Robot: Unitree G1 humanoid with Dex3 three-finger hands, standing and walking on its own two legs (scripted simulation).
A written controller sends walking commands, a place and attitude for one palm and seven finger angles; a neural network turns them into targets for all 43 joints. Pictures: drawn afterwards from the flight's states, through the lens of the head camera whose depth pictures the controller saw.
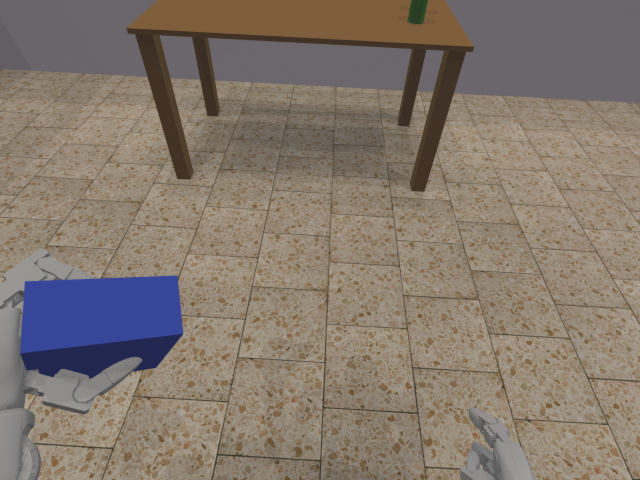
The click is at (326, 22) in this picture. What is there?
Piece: table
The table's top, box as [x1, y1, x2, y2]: [126, 0, 473, 51]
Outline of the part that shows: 126,28 128,33 461,51 472,51 473,48 472,44 444,0 428,0 424,21 421,24 412,24 407,21 410,0 157,0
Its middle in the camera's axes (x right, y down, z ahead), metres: -0.07 -1.01 +1.71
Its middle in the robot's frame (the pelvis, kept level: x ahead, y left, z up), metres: +1.95 +0.17 -0.06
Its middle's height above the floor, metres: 0.71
